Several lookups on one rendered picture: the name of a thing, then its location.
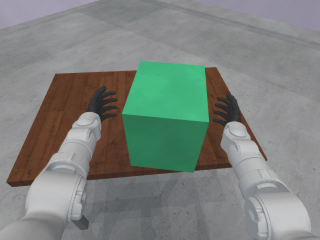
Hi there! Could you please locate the table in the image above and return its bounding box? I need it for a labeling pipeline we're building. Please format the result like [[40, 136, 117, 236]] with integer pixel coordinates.
[[6, 67, 268, 230]]

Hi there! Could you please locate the carton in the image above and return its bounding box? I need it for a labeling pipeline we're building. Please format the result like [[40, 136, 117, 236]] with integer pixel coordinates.
[[122, 61, 209, 173]]

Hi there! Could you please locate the robot right hand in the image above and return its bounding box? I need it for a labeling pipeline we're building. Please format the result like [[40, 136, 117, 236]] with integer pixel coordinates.
[[212, 93, 241, 127]]

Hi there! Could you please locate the left robot upper arm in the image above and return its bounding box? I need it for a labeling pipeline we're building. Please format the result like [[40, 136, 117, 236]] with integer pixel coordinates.
[[0, 170, 88, 240]]

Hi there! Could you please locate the robot left forearm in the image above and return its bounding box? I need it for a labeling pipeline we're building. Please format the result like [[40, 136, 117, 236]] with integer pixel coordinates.
[[25, 112, 102, 213]]

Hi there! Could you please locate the right robot upper arm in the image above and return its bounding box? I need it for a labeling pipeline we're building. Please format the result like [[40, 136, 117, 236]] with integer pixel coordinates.
[[244, 191, 320, 240]]

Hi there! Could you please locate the robot left hand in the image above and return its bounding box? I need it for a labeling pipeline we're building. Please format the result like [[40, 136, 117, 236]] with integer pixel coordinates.
[[87, 86, 118, 123]]

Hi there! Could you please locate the robot right forearm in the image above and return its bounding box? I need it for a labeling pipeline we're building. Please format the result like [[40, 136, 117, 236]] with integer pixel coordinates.
[[220, 121, 311, 230]]

